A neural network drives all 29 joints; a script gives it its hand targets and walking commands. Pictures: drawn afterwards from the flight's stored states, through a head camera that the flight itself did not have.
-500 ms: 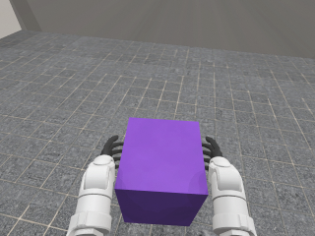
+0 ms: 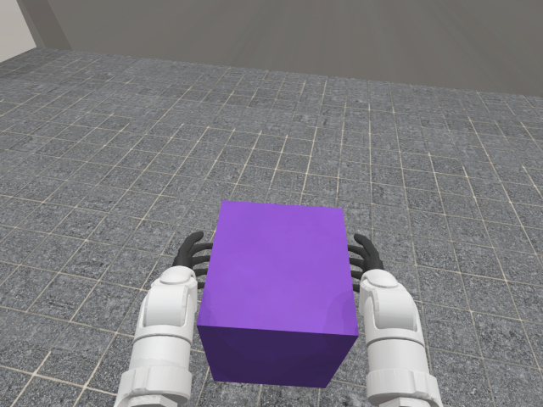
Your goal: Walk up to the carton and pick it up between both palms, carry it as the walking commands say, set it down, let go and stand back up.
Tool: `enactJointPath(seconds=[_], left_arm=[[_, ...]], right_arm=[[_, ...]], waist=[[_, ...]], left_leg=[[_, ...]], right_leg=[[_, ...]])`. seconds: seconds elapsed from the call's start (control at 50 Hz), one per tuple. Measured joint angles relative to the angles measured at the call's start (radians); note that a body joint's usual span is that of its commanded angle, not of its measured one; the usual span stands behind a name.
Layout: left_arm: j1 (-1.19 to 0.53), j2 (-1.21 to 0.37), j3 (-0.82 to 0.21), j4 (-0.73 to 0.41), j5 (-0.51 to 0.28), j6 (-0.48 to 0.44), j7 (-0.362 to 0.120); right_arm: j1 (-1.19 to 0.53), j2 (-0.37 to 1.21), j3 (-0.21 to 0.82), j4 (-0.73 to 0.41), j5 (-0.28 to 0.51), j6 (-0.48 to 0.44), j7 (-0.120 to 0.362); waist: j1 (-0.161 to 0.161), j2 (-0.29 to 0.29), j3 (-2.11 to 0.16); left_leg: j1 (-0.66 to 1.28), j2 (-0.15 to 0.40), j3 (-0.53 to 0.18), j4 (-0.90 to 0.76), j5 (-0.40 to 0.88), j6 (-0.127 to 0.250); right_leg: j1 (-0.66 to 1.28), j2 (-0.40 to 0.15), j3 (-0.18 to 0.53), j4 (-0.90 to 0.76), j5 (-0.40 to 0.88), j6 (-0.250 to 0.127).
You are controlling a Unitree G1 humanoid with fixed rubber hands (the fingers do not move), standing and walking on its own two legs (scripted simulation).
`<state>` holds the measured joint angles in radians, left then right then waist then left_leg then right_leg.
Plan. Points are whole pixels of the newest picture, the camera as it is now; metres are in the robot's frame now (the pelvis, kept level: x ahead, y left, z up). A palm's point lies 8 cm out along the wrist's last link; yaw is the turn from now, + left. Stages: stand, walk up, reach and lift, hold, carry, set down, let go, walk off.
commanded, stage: hold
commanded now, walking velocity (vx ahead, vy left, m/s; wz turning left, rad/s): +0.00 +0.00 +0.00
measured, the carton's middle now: (275, 297) +0.31 +0.00 -0.02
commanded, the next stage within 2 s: carry in 0.10 s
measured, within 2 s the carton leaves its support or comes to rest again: neither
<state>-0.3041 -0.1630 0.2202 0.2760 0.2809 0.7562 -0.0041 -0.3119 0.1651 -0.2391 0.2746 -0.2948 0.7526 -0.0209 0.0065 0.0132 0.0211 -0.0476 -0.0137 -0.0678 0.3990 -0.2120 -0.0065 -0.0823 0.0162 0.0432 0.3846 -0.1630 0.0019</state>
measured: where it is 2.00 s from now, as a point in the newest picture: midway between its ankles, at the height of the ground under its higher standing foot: outside the picture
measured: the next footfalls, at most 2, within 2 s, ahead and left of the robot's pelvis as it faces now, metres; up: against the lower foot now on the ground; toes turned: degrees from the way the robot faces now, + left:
right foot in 0.90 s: -0.06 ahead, -0.14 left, +0.00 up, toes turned -35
left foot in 1.22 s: +0.07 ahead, +0.05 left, +0.00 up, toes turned -24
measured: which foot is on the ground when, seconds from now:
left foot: down 0.00-0.90, up 0.92-1.00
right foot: down 0.00-0.62, up 0.64-0.88, down 0.90-1.00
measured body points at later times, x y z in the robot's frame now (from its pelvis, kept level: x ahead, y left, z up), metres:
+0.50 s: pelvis -0.01 -0.01 -0.02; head +0.00 -0.02 +0.43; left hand +0.34 +0.08 +0.07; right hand +0.29 -0.21 +0.07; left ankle +0.00 +0.12 -0.72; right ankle +0.04 -0.12 -0.74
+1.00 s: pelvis -0.04 -0.03 -0.02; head -0.01 -0.05 +0.42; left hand +0.33 -0.07 +0.06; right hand +0.20 -0.33 +0.06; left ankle -0.01 +0.10 -0.70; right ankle -0.06 -0.12 -0.74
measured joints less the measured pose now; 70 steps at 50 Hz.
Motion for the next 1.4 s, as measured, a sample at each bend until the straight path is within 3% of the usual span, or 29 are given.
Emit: enactJointPath(seconds=[0.08,0.18,0.28,0.34,0.42,0.5,0.58,0.62,0.68,0.74,0.84,0.9,0.92,0.96,1.02,1.16,1.2,1.22,1.28,1.34,1.4], left_arm=[[0.008,0.002,-0.008,-0.008,-0.003,0.002,0.001],[0.017,0.005,-0.015,-0.044,-0.030,0.008,0.014],[0.035,0.014,-0.040,-0.204,-0.090,0.056,0.045],[0.036,0.025,-0.050,-0.298,-0.126,0.100,0.063],[0.007,0.016,-0.041,-0.374,-0.176,0.169,0.096],[-0.039,-0.008,-0.025,-0.402,-0.199,0.221,0.132],[-0.094,-0.007,0.002,-0.437,-0.219,0.263,0.160],[-0.124,0.007,0.013,-0.432,-0.227,0.279,0.168],[-0.106,0.019,0.016,-0.428,-0.243,0.300,0.173],[-0.107,0.018,0.024,-0.412,-0.256,0.314,0.178],[-0.136,0.037,0.013,-0.392,-0.280,0.309,0.183],[-0.168,0.045,0.007,-0.360,-0.282,0.304,0.183],[-0.181,0.038,0.006,-0.340,-0.277,0.294,0.186],[-0.183,0.019,-0.003,-0.319,-0.257,0.280,0.193],[-0.152,-0.012,0.004,-0.340,-0.235,0.267,0.194],[-0.103,-0.035,0.008,-0.434,-0.224,0.237,0.185],[-0.098,-0.032,0.009,-0.443,-0.226,0.242,0.185],[-0.098,-0.027,0.010,-0.442,-0.227,0.245,0.185],[-0.071,0.000,-0.002,-0.438,-0.238,0.262,0.180],[-0.055,0.011,0.001,-0.425,-0.255,0.281,0.179],[-0.083,0.025,0.001,-0.386,-0.265,0.285,0.180]], right_arm=[[0.007,-0.002,0.008,-0.007,0.003,0.003,-0.001],[0.010,-0.004,0.020,-0.039,0.022,0.009,-0.010],[0.006,-0.002,0.047,-0.167,0.079,0.044,-0.030],[-0.006,0.001,0.061,-0.248,0.111,0.085,-0.048],[-0.007,-0.005,0.064,-0.346,0.152,0.154,-0.080],[-0.040,-0.030,0.041,-0.391,0.222,0.215,-0.115],[-0.121,-0.036,0.016,-0.393,0.263,0.255,-0.140],[-0.156,-0.034,0.007,-0.374,0.265,0.262,-0.145],[-0.142,-0.012,0.004,-0.360,0.259,0.269,-0.154],[-0.108,0.009,-0.007,-0.369,0.249,0.271,-0.157],[-0.105,0.019,-0.018,-0.395,0.239,0.268,-0.161],[-0.118,0.003,-0.018,-0.388,0.237,0.270,-0.161],[-0.127,-0.016,-0.018,-0.376,0.241,0.269,-0.159],[-0.128,-0.049,-0.019,-0.357,0.263,0.268,-0.152],[-0.121,-0.059,-0.021,-0.350,0.292,0.262,-0.149],[-0.116,-0.048,-0.011,-0.390,0.319,0.229,-0.152],[-0.121,-0.047,-0.005,-0.388,0.316,0.232,-0.152],[-0.124,-0.043,-0.005,-0.382,0.313,0.233,-0.152],[-0.104,-0.019,0.002,-0.371,0.289,0.238,-0.151],[-0.077,0.001,0.006,-0.370,0.262,0.251,-0.151],[-0.086,0.002,0.000,-0.357,0.243,0.256,-0.149]], waist=[[-0.001,0.000,0.000],[0.001,-0.008,-0.096],[0.005,-0.032,-0.113],[0.009,-0.033,-0.109],[0.010,-0.004,-0.109],[-0.013,-0.030,-0.099],[-0.031,-0.044,-0.085],[-0.038,-0.057,-0.087],[-0.019,-0.034,-0.092],[0.013,-0.017,-0.081],[0.037,0.007,-0.071],[0.039,0.012,-0.079],[0.038,0.023,-0.074],[0.018,0.022,-0.056],[-0.019,0.013,-0.028],[-0.053,-0.013,-0.008],[-0.052,-0.017,-0.018],[-0.052,-0.023,-0.025],[-0.032,-0.044,-0.048],[0.003,-0.031,-0.070],[0.028,-0.026,-0.084]], left_leg=[[0.002,0.000,-0.001,-0.003,0.000,0.000],[-0.158,-0.005,0.011,0.096,-0.039,-0.004],[-0.284,-0.005,0.055,0.197,-0.082,0.000],[-0.329,0.013,0.087,0.253,-0.110,-0.001],[-0.371,0.063,0.111,0.323,-0.154,-0.024],[-0.424,0.016,0.112,0.422,-0.291,-0.060],[-0.375,-0.003,0.133,0.288,-0.231,-0.061],[-0.330,-0.004,0.151,0.167,-0.100,-0.032],[-0.324,0.043,0.176,0.185,-0.088,0.020],[-0.287,0.099,0.201,0.173,-0.107,0.013],[-0.284,0.180,0.247,0.222,-0.142,-0.022],[-0.321,0.224,0.272,0.326,-0.196,-0.049],[-0.353,0.233,0.252,0.400,-0.222,-0.067],[-0.430,0.192,0.192,0.560,-0.334,-0.094],[-0.510,0.140,0.162,0.667,-0.337,-0.100],[-0.501,0.077,0.161,0.476,-0.211,-0.066],[-0.430,0.060,0.172,0.318,-0.127,-0.047],[-0.396,0.052,0.178,0.249,-0.093,-0.018],[-0.385,0.042,0.192,0.236,-0.072,0.043],[-0.362,0.061,0.194,0.212,-0.062,0.044],[-0.349,0.068,0.195,0.206,-0.055,0.032]], right_leg=[[0.003,0.000,0.000,-0.004,0.000,0.000],[-0.166,0.000,0.008,0.106,-0.041,0.003],[-0.324,0.008,0.047,0.241,-0.082,0.006],[-0.382,0.007,0.027,0.298,-0.114,-0.003],[-0.417,0.033,0.009,0.306,-0.085,-0.021],[-0.438,0.024,0.044,0.261,-0.051,-0.021],[-0.448,0.034,0.087,0.198,0.008,-0.009],[-0.469,0.036,0.097,0.222,0.001,-0.005],[-0.536,0.027,-0.018,0.460,-0.252,0.012],[-0.535,0.000,-0.101,0.605,-0.265,0.028],[-0.411,-0.020,-0.161,0.431,-0.256,0.028],[-0.306,-0.016,-0.181,0.206,-0.101,0.008],[-0.324,-0.005,-0.179,0.230,-0.097,-0.012],[-0.355,-0.005,-0.164,0.280,-0.136,-0.042],[-0.365,-0.008,-0.135,0.266,-0.132,-0.050],[-0.384,-0.001,-0.080,0.243,-0.092,-0.039],[-0.391,0.000,-0.072,0.258,-0.097,-0.031],[-0.397,-0.002,-0.069,0.274,-0.105,-0.026],[-0.403,-0.018,-0.070,0.334,-0.243,-0.003],[-0.356,-0.018,-0.090,0.311,-0.255,0.003],[-0.285,-0.022,-0.102,0.182,-0.087,-0.002]])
